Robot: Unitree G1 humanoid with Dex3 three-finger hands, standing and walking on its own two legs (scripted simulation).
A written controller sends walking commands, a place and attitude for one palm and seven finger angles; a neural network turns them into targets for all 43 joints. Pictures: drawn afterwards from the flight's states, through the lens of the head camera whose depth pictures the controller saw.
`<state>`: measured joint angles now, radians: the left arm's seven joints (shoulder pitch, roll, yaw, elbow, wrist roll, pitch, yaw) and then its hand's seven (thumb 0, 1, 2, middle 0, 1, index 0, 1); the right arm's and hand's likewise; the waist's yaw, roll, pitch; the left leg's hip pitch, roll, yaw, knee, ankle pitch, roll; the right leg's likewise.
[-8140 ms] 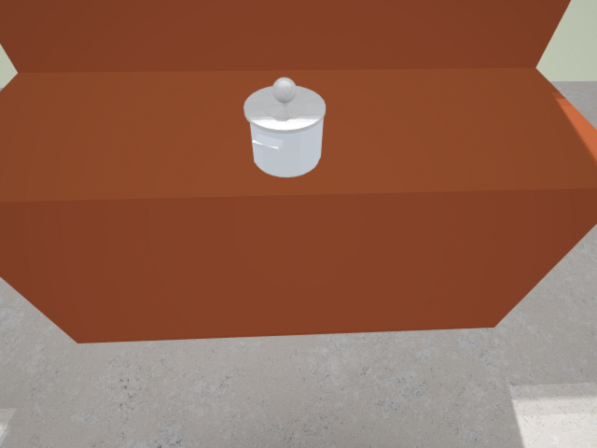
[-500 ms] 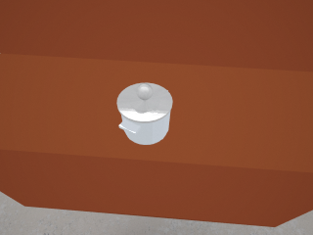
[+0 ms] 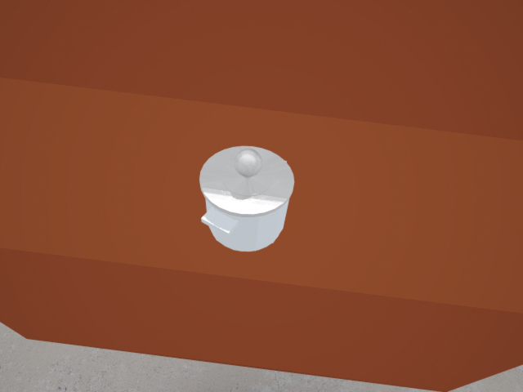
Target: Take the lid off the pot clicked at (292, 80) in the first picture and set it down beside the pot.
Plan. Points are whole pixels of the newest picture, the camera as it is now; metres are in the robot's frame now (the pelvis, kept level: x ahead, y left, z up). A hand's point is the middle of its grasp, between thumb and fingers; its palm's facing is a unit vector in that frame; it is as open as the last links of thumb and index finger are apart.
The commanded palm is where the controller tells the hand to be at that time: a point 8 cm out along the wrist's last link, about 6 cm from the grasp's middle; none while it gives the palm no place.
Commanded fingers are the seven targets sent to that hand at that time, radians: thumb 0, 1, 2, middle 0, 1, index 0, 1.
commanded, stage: look again from close up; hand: left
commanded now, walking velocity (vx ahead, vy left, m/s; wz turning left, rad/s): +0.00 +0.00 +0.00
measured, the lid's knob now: (248, 162) +0.43 +0.06 +0.12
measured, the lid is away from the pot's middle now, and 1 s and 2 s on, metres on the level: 0.00 0.00 0.00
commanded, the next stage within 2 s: shuffle to correct the standing spot in 0.18 s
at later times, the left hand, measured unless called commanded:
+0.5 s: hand out of the picture -0.03 +0.17 -0.18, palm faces +0.00 -0.99 -0.16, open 7.3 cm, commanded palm none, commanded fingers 0.00 0.90 0.90 -0.20 -0.30 -0.20 -0.30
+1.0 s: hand out of the picture -0.07 +0.14 -0.18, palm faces +0.02 -0.99 -0.15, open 7.3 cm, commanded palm none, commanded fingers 0.00 0.90 0.90 -0.20 -0.30 -0.20 -0.30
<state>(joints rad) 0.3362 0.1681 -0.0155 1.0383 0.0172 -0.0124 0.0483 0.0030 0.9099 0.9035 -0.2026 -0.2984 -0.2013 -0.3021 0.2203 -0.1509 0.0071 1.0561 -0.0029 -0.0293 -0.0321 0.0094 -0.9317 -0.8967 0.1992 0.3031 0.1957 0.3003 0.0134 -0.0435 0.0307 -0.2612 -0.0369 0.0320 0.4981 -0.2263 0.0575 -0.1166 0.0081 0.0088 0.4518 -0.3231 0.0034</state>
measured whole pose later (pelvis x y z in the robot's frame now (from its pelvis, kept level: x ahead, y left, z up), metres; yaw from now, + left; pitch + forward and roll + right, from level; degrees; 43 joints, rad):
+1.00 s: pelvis -0.04 -0.03 +0.00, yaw +0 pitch -1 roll -2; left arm 0.38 0.16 -0.02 1.05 0.01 0.00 0.03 0.00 0.91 0.90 -0.20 -0.30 -0.20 -0.30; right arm 0.28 -0.14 -0.02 1.08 -0.01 0.00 -0.03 0.01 -0.92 -0.90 0.20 0.30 0.19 0.30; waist 0.00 -0.01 0.03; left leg -0.34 0.04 0.01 0.56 -0.20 0.01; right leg -0.19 0.07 -0.02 0.49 -0.28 -0.04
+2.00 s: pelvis -0.01 +0.02 +0.00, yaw +0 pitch +0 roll -1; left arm 0.37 0.13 -0.03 1.10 0.01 -0.02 0.05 0.00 0.91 0.90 -0.20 -0.30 -0.20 -0.30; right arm 0.30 -0.11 0.01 1.13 0.00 -0.03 -0.04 0.02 -0.94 -0.90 0.20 0.30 0.20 0.30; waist 0.01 -0.06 0.05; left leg -0.25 -0.06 0.06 0.44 -0.19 0.09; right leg -0.11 -0.02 0.02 0.39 -0.28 0.04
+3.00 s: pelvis +0.00 +0.02 +0.00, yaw +0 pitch +0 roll -1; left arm 0.35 0.17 -0.02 1.06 0.02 -0.01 0.05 0.00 0.91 0.90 -0.20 -0.30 -0.20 -0.30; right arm 0.26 -0.15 0.00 1.09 0.00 -0.02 -0.02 0.01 -0.93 -0.90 0.20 0.30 0.20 0.30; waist 0.01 -0.05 0.03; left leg -0.26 -0.06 0.06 0.47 -0.21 0.09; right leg -0.13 -0.02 0.02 0.44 -0.31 0.04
